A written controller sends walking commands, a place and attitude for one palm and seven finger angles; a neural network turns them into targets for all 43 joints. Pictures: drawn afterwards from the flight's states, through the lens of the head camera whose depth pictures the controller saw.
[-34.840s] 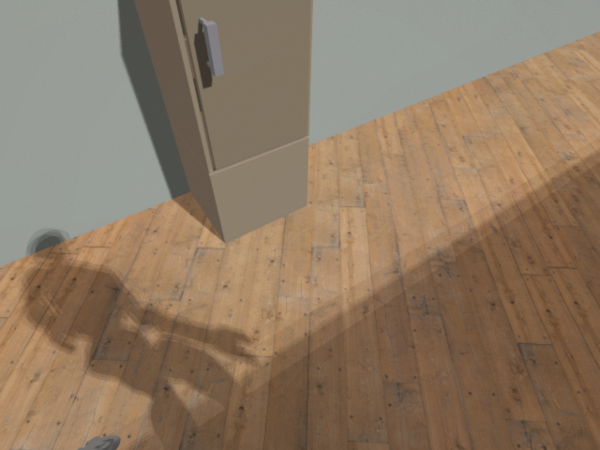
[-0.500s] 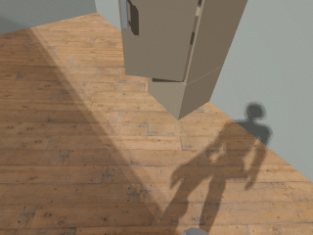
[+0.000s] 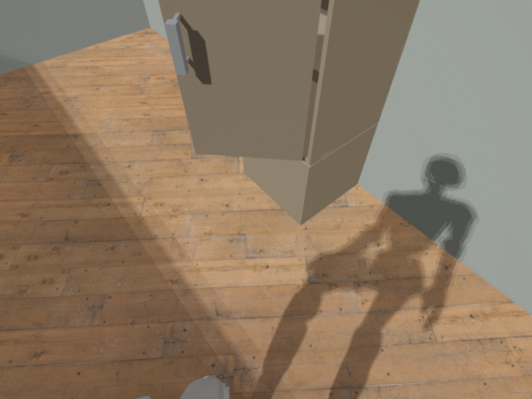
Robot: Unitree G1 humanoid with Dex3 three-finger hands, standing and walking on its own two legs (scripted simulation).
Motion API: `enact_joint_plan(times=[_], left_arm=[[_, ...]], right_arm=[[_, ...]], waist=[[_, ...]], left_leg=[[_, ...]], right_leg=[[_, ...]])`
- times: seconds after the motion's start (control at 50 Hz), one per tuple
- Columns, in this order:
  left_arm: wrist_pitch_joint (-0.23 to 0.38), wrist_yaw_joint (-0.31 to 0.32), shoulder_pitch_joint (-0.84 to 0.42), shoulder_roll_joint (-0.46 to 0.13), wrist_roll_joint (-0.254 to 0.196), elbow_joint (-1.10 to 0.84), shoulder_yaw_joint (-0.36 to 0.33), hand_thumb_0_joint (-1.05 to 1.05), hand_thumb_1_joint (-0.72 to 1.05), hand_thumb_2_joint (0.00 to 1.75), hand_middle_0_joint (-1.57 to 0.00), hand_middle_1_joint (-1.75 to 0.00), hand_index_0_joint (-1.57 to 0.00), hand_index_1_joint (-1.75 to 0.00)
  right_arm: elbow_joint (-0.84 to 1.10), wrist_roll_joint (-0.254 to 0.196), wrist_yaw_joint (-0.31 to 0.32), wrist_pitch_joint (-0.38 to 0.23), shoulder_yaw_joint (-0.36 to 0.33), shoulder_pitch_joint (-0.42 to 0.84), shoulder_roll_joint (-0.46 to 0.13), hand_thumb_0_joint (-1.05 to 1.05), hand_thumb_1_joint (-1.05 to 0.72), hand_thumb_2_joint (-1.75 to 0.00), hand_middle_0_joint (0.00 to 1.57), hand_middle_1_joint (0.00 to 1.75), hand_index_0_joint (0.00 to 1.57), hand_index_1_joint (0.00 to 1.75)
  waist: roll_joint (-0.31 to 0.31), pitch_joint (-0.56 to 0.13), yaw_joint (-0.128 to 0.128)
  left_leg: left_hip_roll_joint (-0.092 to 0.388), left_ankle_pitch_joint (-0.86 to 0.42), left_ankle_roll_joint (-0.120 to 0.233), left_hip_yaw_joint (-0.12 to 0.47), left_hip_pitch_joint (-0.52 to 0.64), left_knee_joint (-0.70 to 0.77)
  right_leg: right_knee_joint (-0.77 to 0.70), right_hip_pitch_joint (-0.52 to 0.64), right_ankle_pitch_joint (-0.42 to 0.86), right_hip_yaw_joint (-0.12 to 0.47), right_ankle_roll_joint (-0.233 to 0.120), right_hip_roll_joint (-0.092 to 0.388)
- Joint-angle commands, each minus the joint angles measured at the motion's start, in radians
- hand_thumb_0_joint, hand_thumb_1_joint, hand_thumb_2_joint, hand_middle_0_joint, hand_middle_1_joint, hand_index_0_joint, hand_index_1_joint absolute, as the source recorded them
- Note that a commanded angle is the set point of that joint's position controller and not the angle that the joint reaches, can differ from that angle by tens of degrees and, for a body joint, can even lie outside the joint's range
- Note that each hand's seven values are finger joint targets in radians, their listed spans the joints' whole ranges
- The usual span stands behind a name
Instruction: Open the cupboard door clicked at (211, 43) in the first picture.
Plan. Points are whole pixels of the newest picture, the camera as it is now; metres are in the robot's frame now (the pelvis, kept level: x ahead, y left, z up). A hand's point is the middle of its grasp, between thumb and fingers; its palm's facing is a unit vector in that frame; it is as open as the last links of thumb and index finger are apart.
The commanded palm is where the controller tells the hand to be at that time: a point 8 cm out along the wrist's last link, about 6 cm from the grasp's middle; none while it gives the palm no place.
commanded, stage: take the last steps up to it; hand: left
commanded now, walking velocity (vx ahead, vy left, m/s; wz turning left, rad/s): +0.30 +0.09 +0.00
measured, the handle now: (179, 44) +0.90 +0.25 +0.07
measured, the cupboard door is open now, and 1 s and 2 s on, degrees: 45 45 45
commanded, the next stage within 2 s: come to a stop and stand still in 0.62 s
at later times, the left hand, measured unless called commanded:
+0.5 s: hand (130, 348) +0.23 +0.27 -0.17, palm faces +0.02 -0.99 -0.15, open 7.4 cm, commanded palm none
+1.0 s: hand (162, 264) +0.41 +0.25 -0.19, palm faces -0.02 -0.98 -0.19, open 7.2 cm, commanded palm none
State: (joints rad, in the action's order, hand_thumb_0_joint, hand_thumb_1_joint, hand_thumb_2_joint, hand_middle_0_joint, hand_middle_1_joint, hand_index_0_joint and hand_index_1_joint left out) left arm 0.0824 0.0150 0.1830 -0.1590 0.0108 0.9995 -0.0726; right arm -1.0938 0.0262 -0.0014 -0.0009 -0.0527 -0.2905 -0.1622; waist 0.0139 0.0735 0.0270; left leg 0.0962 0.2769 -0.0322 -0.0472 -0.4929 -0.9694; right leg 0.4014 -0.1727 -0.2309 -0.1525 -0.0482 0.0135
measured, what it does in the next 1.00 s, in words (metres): walks ahead: left foot, then right foot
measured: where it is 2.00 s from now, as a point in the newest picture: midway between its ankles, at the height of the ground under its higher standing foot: (255, 369)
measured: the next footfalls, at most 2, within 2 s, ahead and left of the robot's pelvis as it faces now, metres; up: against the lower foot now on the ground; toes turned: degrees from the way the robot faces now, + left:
left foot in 0.24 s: +0.23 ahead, +0.16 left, +0.00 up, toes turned +6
right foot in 0.72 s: +0.35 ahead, -0.05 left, +0.00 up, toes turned -9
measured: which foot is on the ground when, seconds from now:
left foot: up 0.00-0.22, down 0.24-0.74, up 0.76-0.96, down 0.98-1.00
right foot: down 0.00-0.24, up 0.26-0.70, down 0.72-1.00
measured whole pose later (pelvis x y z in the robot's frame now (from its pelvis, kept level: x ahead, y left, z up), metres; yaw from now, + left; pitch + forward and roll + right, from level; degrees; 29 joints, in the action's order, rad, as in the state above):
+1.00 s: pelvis +0.32 +0.08 -0.02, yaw -3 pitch -1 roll -1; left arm -0.01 0.03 0.15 -0.17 0.01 1.03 -0.04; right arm -1.07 0.01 0.03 0.03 -0.03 -0.25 -0.14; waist 0.00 0.08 0.02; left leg 0.05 0.22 -0.01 -0.07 -0.31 -0.60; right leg 0.58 -0.24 -0.31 -0.11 0.00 0.04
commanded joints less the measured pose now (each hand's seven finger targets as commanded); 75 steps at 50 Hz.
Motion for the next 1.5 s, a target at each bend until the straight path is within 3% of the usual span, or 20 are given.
enact_joint_plan(times=[0.0,0.14,0.18,0.22,0.24,0.36,0.66,0.68,0.72,0.8,0.92,0.98,1.06,1.2,1.22,1.24,1.26,1.28,1.38,1.48], left_arm=[[0.010,-0.012,0.141,-0.120,0.007,0.029,-0.006,0.00,0.90,0.90,-0.20,-0.30,-0.20,-0.30],[-0.008,-0.010,0.180,-0.170,0.012,0.078,-0.007,0.00,0.90,0.90,-0.20,-0.30,-0.20,-0.30],[-0.014,-0.011,0.151,-0.164,0.007,0.068,-0.007,0.00,0.90,0.90,-0.20,-0.30,-0.20,-0.30],[-0.015,-0.023,0.163,-0.081,-0.002,0.013,0.013,0.00,0.90,0.90,-0.20,-0.30,-0.20,-0.30],[-0.017,-0.017,0.104,-0.093,0.004,-0.013,0.018,0.00,0.90,0.90,-0.20,-0.30,-0.20,-0.30],[-0.054,-0.033,0.136,-0.051,0.015,0.032,0.011,0.00,0.90,0.90,-0.20,-0.30,-0.20,-0.30],[-0.051,-0.029,0.002,-0.079,0.013,-0.018,0.020,0.00,0.90,0.90,-0.20,-0.30,-0.20,-0.30],[-0.042,-0.025,0.099,-0.119,0.012,0.011,0.007,0.00,0.90,0.90,-0.20,-0.30,-0.20,-0.30],[-0.033,-0.008,0.256,-0.243,-0.001,0.056,-0.010,0.00,0.90,0.90,-0.20,-0.30,-0.20,-0.30],[-0.042,0.024,0.036,-0.151,0.003,-0.002,0.012,0.00,0.90,0.90,-0.20,-0.30,-0.20,-0.30],[-0.078,0.027,0.001,-0.157,-0.003,-0.010,-0.005,0.00,0.90,0.90,-0.20,-0.30,-0.20,-0.30],[-0.109,0.029,0.035,-0.086,-0.006,-0.044,0.008,0.00,0.90,0.90,-0.20,-0.30,-0.20,-0.30],[-0.122,0.021,0.021,-0.090,-0.005,-0.041,0.001,0.00,0.90,0.90,-0.20,-0.30,-0.20,-0.30],[-0.115,0.013,0.128,-0.095,0.001,-0.027,0.008,0.00,0.90,0.90,-0.20,-0.30,-0.20,-0.30],[-0.088,0.046,0.220,-0.090,0.003,-0.024,0.040,0.00,0.90,0.90,-0.20,-0.30,-0.20,-0.30],[-0.064,0.046,0.169,-0.168,0.025,-0.054,0.020,0.00,0.90,0.90,-0.20,-0.30,-0.20,-0.30],[-0.063,0.035,0.122,-0.214,0.026,-0.098,0.011,0.00,0.90,0.90,-0.20,-0.30,-0.20,-0.30],[-0.061,0.034,0.113,-0.195,0.029,-0.118,0.025,0.00,0.90,0.90,-0.20,-0.30,-0.20,-0.30],[-0.069,0.044,0.098,-0.179,0.012,-0.148,0.022,0.00,0.90,0.90,-0.20,-0.30,-0.20,-0.30],[-0.087,0.030,0.194,-0.135,0.015,-0.115,0.038,0.00,0.90,0.90,-0.20,-0.30,-0.20,-0.30]], right_arm=[[0.084,-0.001,-0.025,-0.018,-0.004,0.036,-0.008,0.00,-0.90,-0.90,0.20,0.30,0.20,0.30],[0.151,-0.004,-0.038,-0.036,-0.005,0.186,-0.059,0.00,-0.90,-0.90,0.20,0.30,0.20,0.30],[0.106,0.003,-0.023,-0.049,-0.014,0.030,-0.111,0.00,-0.90,-0.90,0.20,0.30,0.20,0.30],[0.056,0.018,0.007,-0.052,-0.058,-0.226,-0.295,0.00,-0.90,-0.90,0.20,0.30,0.20,0.30],[0.058,0.012,0.015,-0.044,-0.051,-0.220,-0.292,0.00,-0.90,-0.90,0.20,0.30,0.20,0.30],[0.106,0.001,0.025,-0.074,-0.004,-0.004,-0.139,0.00,-0.90,-0.90,0.20,0.30,0.20,0.30],[-0.005,0.003,0.031,-0.056,0.013,-0.146,-0.114,0.00,-0.90,-0.90,0.20,0.30,0.20,0.30],[-0.002,-0.006,0.029,-0.059,0.016,-0.139,-0.100,0.00,-0.90,-0.90,0.20,0.30,0.20,0.30],[0.029,-0.021,0.026,-0.049,0.016,-0.142,-0.076,0.00,-0.90,-0.90,0.20,0.30,0.20,0.30],[0.017,-0.030,0.038,-0.003,0.025,-0.087,-0.025,0.00,-0.90,-0.90,0.20,0.30,0.20,0.30],[0.010,-0.016,0.029,0.029,0.000,-0.121,-0.048,0.00,-0.90,-0.90,0.20,0.30,0.20,0.30],[0.077,-0.003,0.038,0.021,-0.023,-0.059,-0.171,0.00,-0.90,-0.90,0.20,0.30,0.20,0.30],[0.114,0.008,0.058,0.015,-0.024,0.016,-0.184,0.00,-0.90,-0.90,0.20,0.30,0.20,0.30],[0.143,-0.005,0.042,0.025,-0.034,0.093,-0.208,0.00,-0.90,-0.90,0.20,0.30,0.20,0.30],[0.201,-0.034,0.045,0.003,-0.040,0.172,-0.219,0.00,-0.90,-0.90,0.20,0.30,0.20,0.30],[0.253,-0.025,0.029,0.001,-0.024,0.123,-0.165,0.00,-0.90,-0.90,0.20,0.30,0.20,0.30],[0.267,-0.020,0.016,0.000,-0.010,0.068,-0.084,0.00,-0.90,-0.90,0.20,0.30,0.20,0.30],[0.261,-0.012,0.015,0.012,-0.015,0.088,-0.089,0.00,-0.90,-0.90,0.20,0.30,0.20,0.30],[0.257,-0.012,0.014,0.008,-0.006,0.045,-0.096,0.00,-0.90,-0.90,0.20,0.30,0.20,0.30],[0.264,-0.003,0.013,0.007,-0.001,0.091,-0.153,0.00,-0.90,-0.90,0.20,0.30,0.20,0.30]], waist=[[-0.115,-0.037,-0.044],[-0.171,0.016,-0.057],[-0.072,-0.046,0.028],[0.280,-0.216,0.109],[0.208,-0.195,0.103],[0.087,-0.061,-0.034],[0.044,-0.031,-0.045],[-0.014,-0.084,-0.084],[-0.218,-0.154,-0.116],[-0.140,-0.127,-0.030],[-0.107,-0.094,0.002],[0.193,-0.074,-0.015],[0.140,-0.105,-0.011],[0.129,-0.153,-0.037],[-0.032,-0.188,-0.097],[-0.109,-0.123,-0.039],[-0.261,-0.155,-0.004],[-0.173,-0.149,-0.016],[-0.055,-0.095,0.011],[0.041,0.031,-0.046]], left_leg=[[0.006,-0.070,-0.016,-0.027,-0.048,0.175],[-0.044,-0.057,0.014,-0.065,0.094,0.394],[-0.076,-0.076,0.038,-0.089,0.384,0.516],[0.305,-0.132,0.215,0.402,0.722,0.635],[0.346,-0.109,0.257,0.448,0.655,0.665],[0.200,-0.148,0.188,0.133,0.326,0.789],[0.119,-0.433,0.135,0.003,0.357,0.560],[0.069,-0.373,0.098,-0.031,0.247,0.428],[-0.092,0.368,0.007,-0.101,-0.036,0.018],[-0.028,0.268,-0.010,0.032,0.094,0.091],[-0.047,-0.166,-0.012,-0.019,0.283,0.474],[0.232,-0.643,0.178,0.244,0.223,0.603],[0.248,-0.770,0.259,0.245,0.312,0.566],[0.171,-0.396,0.178,0.164,0.273,0.551],[0.128,-0.529,0.092,0.067,0.415,0.299],[0.019,-0.306,0.050,0.011,0.222,0.210],[-0.061,0.103,0.025,-0.005,0.078,0.211],[-0.085,0.130,0.022,-0.008,0.084,0.180],[-0.049,-0.171,0.064,0.029,0.284,0.407],[0.038,0.193,0.122,0.206,0.061,0.597]], right_leg=[[-0.212,0.071,0.240,0.170,-0.098,0.274],[-0.139,0.065,0.211,0.166,-0.062,0.290],[0.078,-0.042,0.295,0.091,-0.024,0.224],[0.637,-0.388,-0.328,-0.014,0.051,0.017],[0.818,-0.454,-0.360,0.094,0.029,0.041],[0.751,-0.384,-0.085,0.132,0.049,0.121],[0.097,-0.039,0.065,0.035,0.018,0.023],[0.072,0.162,0.163,0.104,-0.010,0.067],[-0.055,0.361,0.470,0.500,-0.222,0.451],[-0.016,0.106,0.868,0.237,-0.176,0.332],[0.098,-0.049,0.518,0.156,-0.053,0.225],[0.331,-0.117,-0.217,0.054,0.059,0.021],[0.614,-0.233,-0.375,0.167,0.055,0.007],[0.179,-0.023,-0.122,0.105,0.051,0.001],[-0.096,-0.136,0.063,0.232,0.061,0.059],[-0.063,-0.004,0.531,0.247,0.066,0.143],[0.037,0.031,0.665,0.368,-0.041,0.260],[0.075,0.044,0.694,0.304,-0.081,0.234],[0.138,-0.155,0.292,0.256,-0.043,0.141],[0.087,-0.124,-0.183,0.180,0.007,0.017]])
